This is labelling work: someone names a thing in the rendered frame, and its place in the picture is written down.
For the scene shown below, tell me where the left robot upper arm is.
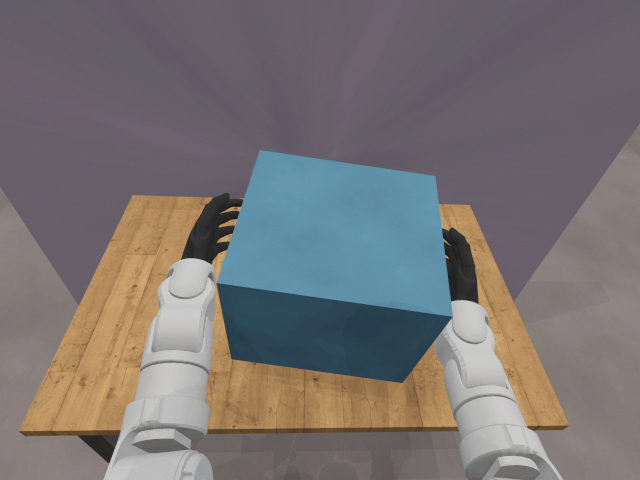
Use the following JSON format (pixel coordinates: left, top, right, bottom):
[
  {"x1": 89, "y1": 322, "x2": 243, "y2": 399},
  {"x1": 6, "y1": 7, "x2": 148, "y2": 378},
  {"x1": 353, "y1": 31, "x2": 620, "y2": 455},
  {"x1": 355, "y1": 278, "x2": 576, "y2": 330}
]
[{"x1": 106, "y1": 449, "x2": 213, "y2": 480}]

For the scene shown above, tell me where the right robot forearm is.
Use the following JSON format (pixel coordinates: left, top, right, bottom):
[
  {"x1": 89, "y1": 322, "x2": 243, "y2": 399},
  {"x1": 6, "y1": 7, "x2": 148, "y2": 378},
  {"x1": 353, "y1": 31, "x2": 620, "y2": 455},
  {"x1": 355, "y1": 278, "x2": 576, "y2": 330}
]
[{"x1": 434, "y1": 300, "x2": 563, "y2": 480}]

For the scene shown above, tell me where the left robot forearm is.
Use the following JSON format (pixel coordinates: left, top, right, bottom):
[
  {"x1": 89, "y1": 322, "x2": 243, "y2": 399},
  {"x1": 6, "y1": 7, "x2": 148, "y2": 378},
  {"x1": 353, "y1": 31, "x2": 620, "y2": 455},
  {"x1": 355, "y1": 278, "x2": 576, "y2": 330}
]
[{"x1": 103, "y1": 258, "x2": 216, "y2": 480}]

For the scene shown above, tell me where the right robot hand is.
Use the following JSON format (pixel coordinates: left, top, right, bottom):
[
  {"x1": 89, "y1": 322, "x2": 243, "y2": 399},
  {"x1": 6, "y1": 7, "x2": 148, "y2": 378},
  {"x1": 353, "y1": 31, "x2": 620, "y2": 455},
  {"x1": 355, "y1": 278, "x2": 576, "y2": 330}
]
[{"x1": 442, "y1": 227, "x2": 479, "y2": 304}]

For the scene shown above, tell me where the carton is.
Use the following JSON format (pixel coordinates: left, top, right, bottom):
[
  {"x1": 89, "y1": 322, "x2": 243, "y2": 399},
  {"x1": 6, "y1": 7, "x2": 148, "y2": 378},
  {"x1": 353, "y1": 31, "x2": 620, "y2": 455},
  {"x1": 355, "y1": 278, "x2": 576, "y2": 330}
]
[{"x1": 216, "y1": 150, "x2": 453, "y2": 383}]

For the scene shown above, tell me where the left robot hand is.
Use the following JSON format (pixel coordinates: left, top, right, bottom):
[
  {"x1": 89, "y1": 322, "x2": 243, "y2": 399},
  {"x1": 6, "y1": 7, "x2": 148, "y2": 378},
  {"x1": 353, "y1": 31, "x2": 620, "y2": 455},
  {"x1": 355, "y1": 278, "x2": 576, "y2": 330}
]
[{"x1": 181, "y1": 193, "x2": 243, "y2": 265}]

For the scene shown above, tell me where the table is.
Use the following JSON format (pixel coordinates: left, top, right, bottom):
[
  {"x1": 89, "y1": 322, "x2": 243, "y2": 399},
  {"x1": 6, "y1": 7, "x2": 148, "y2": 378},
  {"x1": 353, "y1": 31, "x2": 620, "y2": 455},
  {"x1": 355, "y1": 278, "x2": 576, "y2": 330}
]
[{"x1": 18, "y1": 195, "x2": 569, "y2": 463}]

